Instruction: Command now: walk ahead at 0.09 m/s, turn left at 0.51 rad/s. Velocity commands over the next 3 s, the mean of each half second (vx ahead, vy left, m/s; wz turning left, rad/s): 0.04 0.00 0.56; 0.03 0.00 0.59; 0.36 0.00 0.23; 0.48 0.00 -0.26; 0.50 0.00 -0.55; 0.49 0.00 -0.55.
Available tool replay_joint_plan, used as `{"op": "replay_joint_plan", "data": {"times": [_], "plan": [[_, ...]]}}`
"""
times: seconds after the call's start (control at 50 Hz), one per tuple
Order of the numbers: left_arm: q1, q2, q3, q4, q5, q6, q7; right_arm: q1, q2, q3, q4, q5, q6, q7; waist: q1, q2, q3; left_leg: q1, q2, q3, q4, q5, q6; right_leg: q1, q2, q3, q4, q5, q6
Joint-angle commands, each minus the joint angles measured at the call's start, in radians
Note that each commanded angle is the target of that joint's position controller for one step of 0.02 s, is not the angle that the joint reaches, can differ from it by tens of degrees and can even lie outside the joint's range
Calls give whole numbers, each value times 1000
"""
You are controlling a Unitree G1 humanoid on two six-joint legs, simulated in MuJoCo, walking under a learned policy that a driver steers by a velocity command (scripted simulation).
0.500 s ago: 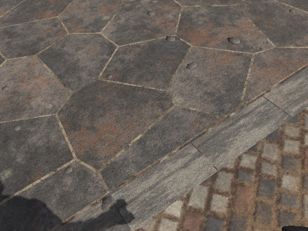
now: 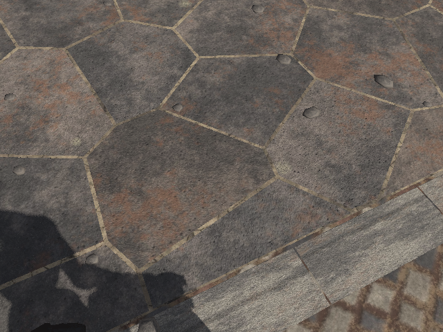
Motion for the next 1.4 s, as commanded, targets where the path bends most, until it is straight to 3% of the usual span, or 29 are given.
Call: {"op": "replay_joint_plan", "data": {"times": [0.02,0.1,0.12,0.14,0.16,0.18,0.2,0.22,0.28,0.44,0.52,0.54,0.56,0.58,0.6,0.66,0.8,0.9,0.96,1.0,1.02,1.04,1.06,1.08,1.1,1.16,1.28,1.36,1.4], "plan": [[25,80,26,-57,-9,-4,-7,-37,-168,-44,-75,6,12,-18,30,122,-173,10,221,-198,-30,342,136,188,53,-29,-104,55,5],[59,107,46,-54,-15,-26,-18,-78,-146,-37,-101,10,28,-22,73,161,-156,65,196,-312,80,232,84,307,62,-19,-378,103,-38],[82,138,55,-51,-6,-33,-13,-66,-111,-26,-109,7,27,-23,72,136,-171,22,154,-297,149,128,40,417,-22,22,-451,230,-76],[88,200,66,-69,9,-27,-1,2,-49,-9,-113,-17,25,-20,32,-57,-232,-84,64,-171,362,-233,-15,569,-252,208,-425,506,-169],[106,208,70,-51,41,-10,-6,58,-74,-13,-134,-8,20,-19,-1,-275,-244,-281,-29,-43,541,-560,-67,635,-403,452,-435,636,-348],[97,160,62,-64,24,-5,-10,93,-153,-35,-107,-13,20,-18,13,-203,-239,-320,39,-45,720,-520,-106,618,-405,461,-445,555,-386],[73,112,49,-71,17,-3,-9,61,-191,-52,-90,1,31,-19,27,-125,-199,-332,62,-34,800,-444,-130,577,-338,321,-429,492,-346],[38,99,45,-75,12,3,-9,53,-177,-56,-78,6,49,-25,19,-77,-173,-331,80,-20,825,-386,-151,538,-274,221,-429,419,-306],[8,107,47,-63,10,17,-1,17,-108,-40,-108,8,70,-23,27,-123,-123,-295,98,52,772,-277,-181,451,-197,60,-467,376,-291],[11,162,79,-35,-6,34,-4,-52,-86,-29,-176,-1,70,10,67,-168,-178,-127,145,138,419,-228,-143,487,-271,-37,-460,357,-324],[2,157,83,-12,-38,36,-8,34,-92,-45,-158,-3,74,25,15,-137,-166,59,102,190,108,-48,-56,419,-252,-105,-344,221,-235],[57,122,75,13,-32,37,-12,68,-129,-59,-151,-7,72,18,15,-33,-149,169,133,98,7,80,-13,308,-199,-179,-216,80,-153],[68,50,51,-26,24,39,-18,82,-261,-87,-174,-11,66,-3,54,321,-140,311,422,-300,-24,438,122,13,-53,-282,112,-383,-30],[-48,87,60,-65,14,35,-6,73,-266,-80,-200,-52,44,7,-23,287,-157,202,510,-423,-62,451,288,-68,25,-116,295,-492,-19],[-72,121,71,-62,-7,37,2,45,-234,-70,-195,-61,25,10,-16,198,-134,165,459,-350,-81,341,265,-69,6,-67,362,-420,-32],[-15,129,85,-22,1,46,18,-68,-155,-44,-199,-8,19,-9,46,158,-110,136,336,-221,-64,275,152,-43,-6,-49,346,-215,-27],[-50,79,67,-26,-14,31,0,-21,-168,-47,-188,-11,31,-34,23,156,-149,200,295,-252,-33,269,154,27,38,-39,109,-124,0],[-58,87,67,-28,-23,18,-18,-43,-186,-56,-198,-11,41,-24,15,178,-135,129,286,-353,-20,220,163,159,67,-26,-61,-165,-12],[-38,93,70,-27,-35,4,-33,-49,-175,-53,-200,2,44,-17,19,183,-142,82,251,-421,-50,-118,156,261,79,-39,-197,-157,-41],[29,81,74,-5,-41,-10,-39,-78,-153,-42,-202,7,44,-19,71,176,-119,-10,199,-414,-31,-313,118,421,70,-68,-399,-42,-77],[69,98,79,6,-32,-16,-36,-59,-110,-28,-199,1,37,-21,82,135,-134,-101,158,-367,38,-389,74,554,5,-30,-443,-27,-107],[145,133,80,10,-8,-20,-33,-20,-28,-1,-194,-16,30,-19,85,-38,-194,-214,58,-219,311,-479,8,692,-190,178,-498,-163,-174],[197,227,101,35,23,-28,-47,-57,-77,-19,-242,3,13,-23,83,-209,-85,-446,-31,-99,479,-476,-20,632,-327,509,-606,-388,-312],[143,182,92,25,10,-43,-49,-64,-137,-35,-228,-3,-2,-27,67,-159,-3,-503,53,-116,600,-394,-38,580,-348,532,-627,-492,-351],[113,126,74,25,-10,-48,-42,-49,-156,-42,-204,-7,-6,-24,55,-139,27,-519,70,-105,630,-311,-52,577,-297,442,-631,-474,-322],[144,102,59,44,-21,-48,-27,-59,-105,-33,-181,-15,-27,-6,72,-109,21,-524,109,-38,648,-144,-86,606,-214,265,-645,-271,-278],[229,140,62,81,-30,-44,-29,-199,-17,6,-214,-10,-62,20,137,-116,16,-392,159,105,351,12,-113,557,-168,74,-672,2,-285],[280,176,66,108,-44,-36,-40,-232,-36,4,-221,4,-73,40,143,-124,21,-242,136,138,196,20,-87,527,-205,52,-652,68,-288],[274,187,68,117,-52,-28,-40,-192,-62,-5,-216,10,-76,45,99,-131,13,-160,128,137,136,18,-50,542,-234,56,-618,149,-271]]}}
Next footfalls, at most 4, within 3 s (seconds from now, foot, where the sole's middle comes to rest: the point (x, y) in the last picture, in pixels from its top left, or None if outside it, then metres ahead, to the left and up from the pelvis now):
0.12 right None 0.18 -0.13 -0.78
0.54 left None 0.06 0.11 -0.78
1.02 right None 0.18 -0.07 -0.78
1.46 left None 0.19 0.29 -0.78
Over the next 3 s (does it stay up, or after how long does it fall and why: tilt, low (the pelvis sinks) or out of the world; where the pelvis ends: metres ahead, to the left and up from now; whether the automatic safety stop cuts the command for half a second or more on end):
stays up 0.90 0.47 -0.03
